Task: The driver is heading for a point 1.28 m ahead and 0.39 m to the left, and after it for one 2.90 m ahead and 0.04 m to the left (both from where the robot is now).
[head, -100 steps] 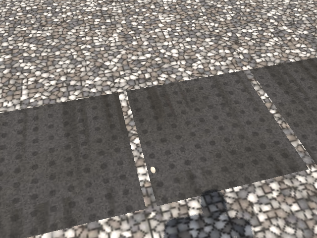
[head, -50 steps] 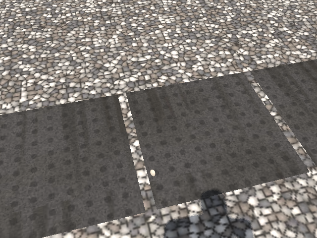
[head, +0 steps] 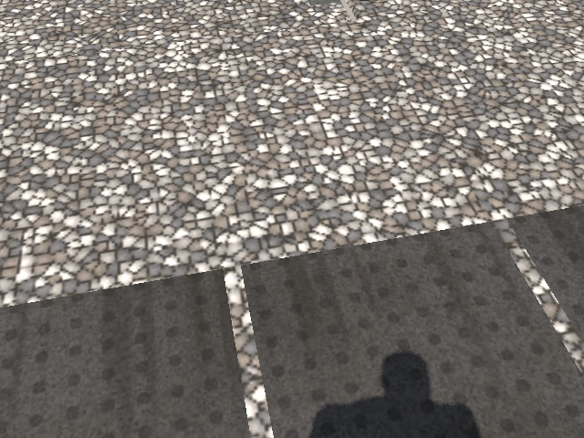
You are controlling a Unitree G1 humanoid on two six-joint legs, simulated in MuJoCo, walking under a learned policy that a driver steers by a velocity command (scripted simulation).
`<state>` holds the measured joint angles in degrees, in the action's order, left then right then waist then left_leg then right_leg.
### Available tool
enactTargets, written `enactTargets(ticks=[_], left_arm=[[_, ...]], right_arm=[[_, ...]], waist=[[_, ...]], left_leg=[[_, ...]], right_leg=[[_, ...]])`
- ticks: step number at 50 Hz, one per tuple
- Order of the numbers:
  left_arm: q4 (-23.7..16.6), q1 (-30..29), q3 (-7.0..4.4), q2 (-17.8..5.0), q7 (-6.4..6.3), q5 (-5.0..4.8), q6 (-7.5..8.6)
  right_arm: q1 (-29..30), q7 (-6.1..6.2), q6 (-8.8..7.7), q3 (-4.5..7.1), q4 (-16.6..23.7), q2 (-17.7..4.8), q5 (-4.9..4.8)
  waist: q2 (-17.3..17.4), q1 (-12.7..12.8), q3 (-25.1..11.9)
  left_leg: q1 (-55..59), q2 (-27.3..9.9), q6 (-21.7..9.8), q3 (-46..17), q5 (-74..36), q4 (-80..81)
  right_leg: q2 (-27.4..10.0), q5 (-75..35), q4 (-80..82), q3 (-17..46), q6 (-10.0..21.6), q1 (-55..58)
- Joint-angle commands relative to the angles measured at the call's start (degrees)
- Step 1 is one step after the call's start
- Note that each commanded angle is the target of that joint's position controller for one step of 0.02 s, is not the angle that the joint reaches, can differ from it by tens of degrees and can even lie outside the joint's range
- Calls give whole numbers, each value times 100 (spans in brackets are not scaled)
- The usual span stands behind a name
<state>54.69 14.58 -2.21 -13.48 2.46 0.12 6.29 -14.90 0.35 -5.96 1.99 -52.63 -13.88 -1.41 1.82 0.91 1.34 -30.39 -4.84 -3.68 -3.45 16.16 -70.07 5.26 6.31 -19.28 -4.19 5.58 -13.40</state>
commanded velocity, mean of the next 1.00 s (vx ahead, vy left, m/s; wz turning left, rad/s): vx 0.32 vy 0.00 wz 0.37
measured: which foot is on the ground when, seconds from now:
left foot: up 0.00-0.36, down 0.38-0.92, up 0.94-1.00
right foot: down 0.00-0.40, up 0.42-0.90, down 0.92-1.00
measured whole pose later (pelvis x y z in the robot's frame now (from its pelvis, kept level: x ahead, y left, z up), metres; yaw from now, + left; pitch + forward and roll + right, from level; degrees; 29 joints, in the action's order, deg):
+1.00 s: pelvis +0.43 +0.08 -0.01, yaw +25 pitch +3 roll +0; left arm 43.8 7.4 -3.4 -15.5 -0.6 0.4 5.0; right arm -15.0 1.8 -0.4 3.7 -40.1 -16.7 -0.8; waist 2.1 -0.9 -2.0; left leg -21.5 6.9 -2.9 -10.4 29.0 -49.6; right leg 2.7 10.8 -28.5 2.1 1.5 -20.8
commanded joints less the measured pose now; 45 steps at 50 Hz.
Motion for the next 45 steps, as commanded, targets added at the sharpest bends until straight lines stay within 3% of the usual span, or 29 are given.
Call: enactTargets(ticks=[1, 4, 8, 13, 16, 17, 18, 19, 20, 21, 22, 23, 24, 26, 28, 33, 36, 40, 43, 45], left_arm=[[-218, -172, -51, -515, -35, 13, 140], [-111, 240, -95, -730, -164, 7, 90], [-14, 661, -115, -877, -235, -72, 18], [199, 1013, -152, -917, -248, -74, -69], [169, 802, -209, -1039, -277, -76, -154], [113, 642, -223, -1103, -287, -70, -185], [47, 527, -203, -1056, -304, -42, -232], [-146, 474, -143, -955, -358, 40, -244], [-369, 1001, 103, -269, -288, 141, -93], [-294, 958, 63, -557, -221, 75, 120], [-482, 472, -52, -983, -191, -104, 212], [-565, 172, -55, -989, -228, -119, 208], [-593, 35, -96, -970, -294, -39, 145], [-700, 106, -150, -877, -382, 24, -67], [-778, 182, -142, -705, -447, 60, -191], [-1133, -603, -156, -659, -509, 56, -329], [-1303, -1095, -160, -671, -456, 33, -351], [-1457, -1481, -171, -733, -387, 16, -289], [-1467, -1364, -211, -812, -303, -53, -184], [-1367, -946, -273, -846, -278, -77, -89]], right_arm=[[-573, 82, 107, 110, 173, -285, 71], [257, 98, 84, 134, 465, -333, 123], [1071, 22, 26, 84, 677, -210, 78], [1747, -181, 23, 31, 1000, -239, -19], [1640, -308, -5, 71, 1145, -388, -25], [1266, -322, -8, 138, 1088, -512, -7], [437, -316, -1, 281, 855, -724, 9], [-553, -271, 11, 475, 649, -1210, 44], [-960, -247, 26, 632, 679, -1939, 153], [-1004, -246, 36, 486, 732, -1456, 168], [-619, -236, 38, 398, 847, -1189, 181], [-104, -227, 68, 343, 989, -1001, 134], [229, -230, 108, 310, 1109, -880, 105], [433, -229, 140, 294, 1205, -819, 172], [318, -179, 131, 356, 1208, -1005, 183], [38, 53, 327, 401, 1237, -1095, 42], [-80, 173, 456, 428, 1273, -1155, 40], [-135, 250, 577, 449, 1344, -1165, 74], [5, 229, 607, 441, 1474, -1135, 52], [198, 201, 593, 382, 1564, -995, 18]], waist=[[-464, -348, 124], [-387, -112, 206], [-433, 186, 179], [-472, 407, 343], [-563, 196, 211], [-627, -45, -58], [-546, -461, -541], [-138, -824, -1119], [1355, -551, -1873], [1094, -600, -2464], [749, -542, -1785], [154, -364, -1245], [-229, -196, -857], [-29, 108, -689], [129, 188, -753], [334, -14, -907], [418, -175, -848], [498, -275, -639], [569, -190, -668], [596, 102, -597]], left_leg=[[-274, -426, 174, -44, -493, 407], [-930, -504, 318, 6, -1399, 1459], [-804, -248, 326, 230, -2244, 2987], [-1071, -122, 129, 274, -1805, 3616], [-703, 93, -177, 427, -1013, 3782], [-43, 306, -295, 621, -926, 3854], [1065, 593, -440, 811, -1054, 3991], [2631, 184, -706, 42, -1674, 3975], [4920, -1298, -1793, -2797, -1988, 4276], [5288, -1677, -1958, -3992, -2684, 4967], [4651, -1440, -1617, -3031, -3432, 4839], [3742, -1166, -1403, -2101, -4039, 4821], [2937, -933, -1258, -1575, -4282, 4929], [1988, -583, -1133, -1146, -4562, 5163], [1743, -425, -1183, -881, -5085, 5182], [1977, -333, -889, -1067, -4315, 4985], [2144, -351, -707, -1432, -3479, 4910], [2328, -383, -770, -1970, -2955, 4696], [2137, -285, -782, -2422, -1535, 4672], [1660, 20, -640, -2489, -771, 4415]], right_leg=[[-1568, -248, 1441, 1353, 981, -428], [-1586, -453, 1453, 1269, 921, -33], [-1495, -568, 1347, 914, 660, 518], [-1929, -569, 1039, 701, 559, 1597], [-2092, -1641, 479, 478, 377, 1994], [-2023, -2693, -31, 303, 278, 1940], [-1774, -3571, -1078, 23, 125, 1716], [-1437, -3053, -2754, -259, -163, 672], [-299, 423, -5201, -225, -653, -1960], [-172, 2646, -5998, 830, -585, -2633], [-486, 2404, -6235, 998, -477, -2923], [-755, 1982, -5933, 891, -483, -2810], [-914, 1724, -5538, 803, -541, -2630], [-1024, 1459, -4964, 795, -614, -1965], [-864, 1117, -4547, 723, -745, -1855], [-656, 231, -3156, 872, -931, -2162], [-546, -53, -2501, 1002, -938, -2196], [-388, 290, -1947, 1134, -929, -2165], [-307, 632, -1283, 1093, -799, -1457], [-350, 251, -415, 887, -621, -395]])
Next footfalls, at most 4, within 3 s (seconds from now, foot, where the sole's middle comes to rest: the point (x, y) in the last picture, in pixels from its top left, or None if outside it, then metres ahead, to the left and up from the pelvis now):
0.38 left None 0.38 0.17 -0.78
0.92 right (303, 416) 0.55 0.02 -0.78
1.40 left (164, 402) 0.58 0.34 -0.78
1.92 right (206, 266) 0.97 0.29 -0.78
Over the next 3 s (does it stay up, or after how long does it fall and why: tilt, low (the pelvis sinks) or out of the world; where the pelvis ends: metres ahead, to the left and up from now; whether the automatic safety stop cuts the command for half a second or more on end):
stays up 1.33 0.37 -0.03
